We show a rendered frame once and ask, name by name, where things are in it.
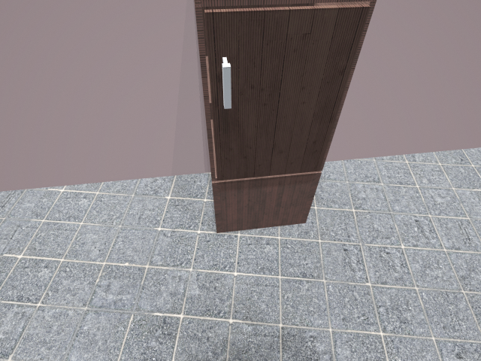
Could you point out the handle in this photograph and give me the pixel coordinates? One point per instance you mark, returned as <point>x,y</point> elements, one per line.
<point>226,79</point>

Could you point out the cupboard door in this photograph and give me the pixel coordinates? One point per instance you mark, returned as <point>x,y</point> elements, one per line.
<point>289,70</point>

